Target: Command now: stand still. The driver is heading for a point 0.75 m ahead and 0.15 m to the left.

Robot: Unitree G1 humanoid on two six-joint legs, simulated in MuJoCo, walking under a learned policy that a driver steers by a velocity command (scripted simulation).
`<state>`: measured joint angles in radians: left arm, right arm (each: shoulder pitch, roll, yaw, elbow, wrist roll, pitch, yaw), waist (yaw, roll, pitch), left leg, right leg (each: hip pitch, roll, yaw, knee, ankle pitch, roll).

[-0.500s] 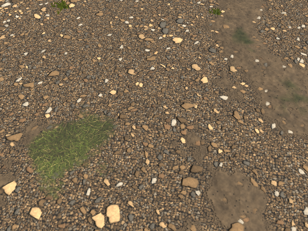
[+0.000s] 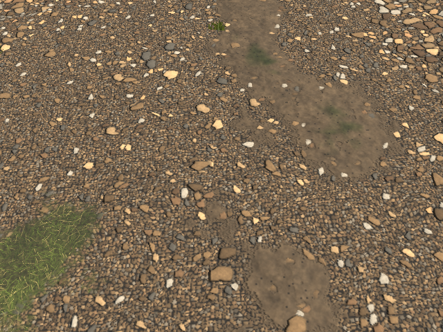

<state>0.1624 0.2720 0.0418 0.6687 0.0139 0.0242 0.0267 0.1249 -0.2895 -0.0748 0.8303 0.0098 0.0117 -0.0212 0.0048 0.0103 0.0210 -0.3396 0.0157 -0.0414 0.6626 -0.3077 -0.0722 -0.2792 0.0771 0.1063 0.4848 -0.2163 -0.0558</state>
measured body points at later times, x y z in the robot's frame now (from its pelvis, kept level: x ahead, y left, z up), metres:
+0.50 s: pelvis +0.06 +0.05 +0.00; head +0.08 +0.06 +0.45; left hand +0.02 +0.34 -0.11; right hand +0.30 -0.16 -0.09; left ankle +0.09 +0.21 -0.69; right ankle +0.02 -0.09 -0.74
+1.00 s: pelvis +0.25 +0.20 +0.00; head +0.27 +0.21 +0.45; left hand +0.35 +0.49 -0.11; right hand +0.35 -0.06 -0.12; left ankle +0.15 +0.24 -0.74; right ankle +0.46 +0.08 -0.68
